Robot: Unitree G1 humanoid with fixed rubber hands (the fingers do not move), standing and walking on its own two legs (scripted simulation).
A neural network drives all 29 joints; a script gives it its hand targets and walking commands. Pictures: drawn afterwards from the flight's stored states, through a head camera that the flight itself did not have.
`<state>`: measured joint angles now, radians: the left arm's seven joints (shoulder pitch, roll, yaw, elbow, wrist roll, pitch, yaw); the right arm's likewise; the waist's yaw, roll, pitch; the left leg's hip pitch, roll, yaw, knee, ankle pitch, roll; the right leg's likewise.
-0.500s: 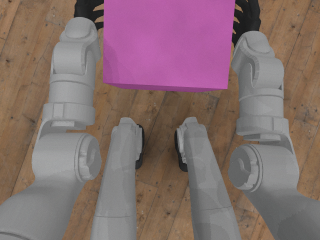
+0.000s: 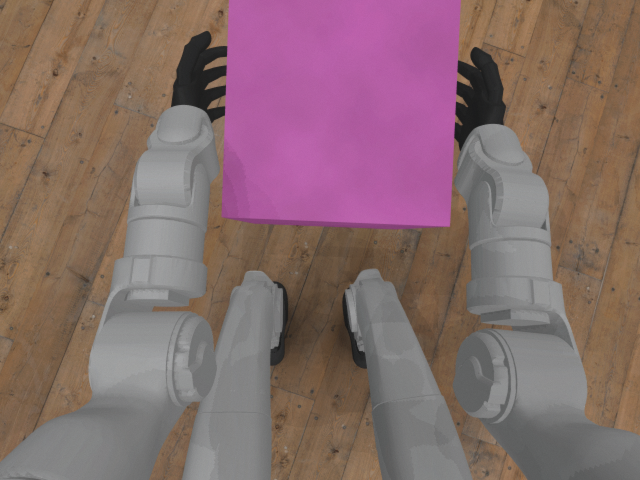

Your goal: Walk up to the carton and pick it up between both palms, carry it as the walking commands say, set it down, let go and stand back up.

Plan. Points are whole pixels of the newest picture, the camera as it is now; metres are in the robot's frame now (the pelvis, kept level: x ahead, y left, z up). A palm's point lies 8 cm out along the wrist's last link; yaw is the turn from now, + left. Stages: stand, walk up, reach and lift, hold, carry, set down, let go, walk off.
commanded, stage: reach and lift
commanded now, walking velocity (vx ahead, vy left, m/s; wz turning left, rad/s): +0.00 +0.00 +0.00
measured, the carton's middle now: (334, 113) +0.50 -0.04 -0.10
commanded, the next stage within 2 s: none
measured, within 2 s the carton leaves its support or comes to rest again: neither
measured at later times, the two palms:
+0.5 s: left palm (162, 102) +0.46 +0.12 +0.03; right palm (517, 124) +0.43 -0.18 +0.04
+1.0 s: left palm (93, 47) +0.45 +0.13 +0.13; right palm (611, 72) +0.42 -0.18 +0.14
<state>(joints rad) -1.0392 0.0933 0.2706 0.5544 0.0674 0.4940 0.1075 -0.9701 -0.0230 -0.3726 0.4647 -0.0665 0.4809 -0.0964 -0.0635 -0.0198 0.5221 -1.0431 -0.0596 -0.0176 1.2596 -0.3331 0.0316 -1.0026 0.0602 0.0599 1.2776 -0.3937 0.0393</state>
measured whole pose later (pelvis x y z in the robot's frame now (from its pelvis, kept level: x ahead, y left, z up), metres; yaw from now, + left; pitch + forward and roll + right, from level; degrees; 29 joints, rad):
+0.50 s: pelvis +0.01 +0.00 +0.06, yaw +0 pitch +1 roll -2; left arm -0.88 0.04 0.26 0.56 0.11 0.49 0.09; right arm -0.80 0.02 -0.35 0.45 -0.10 0.49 -0.08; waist -0.06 0.00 0.47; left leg -0.74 -0.06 -0.04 1.00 -0.26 0.03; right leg -0.69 0.05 0.06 1.00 -0.31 0.03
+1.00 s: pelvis +0.10 -0.01 +0.11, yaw +1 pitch +0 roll -1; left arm -0.57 -0.06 0.34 0.70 0.27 0.55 0.02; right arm -0.51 0.15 -0.43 0.61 -0.29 0.55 -0.03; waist -0.07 -0.04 -0.02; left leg -0.43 -0.06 -0.06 0.70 -0.26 0.03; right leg -0.38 0.04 0.06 0.70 -0.31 0.01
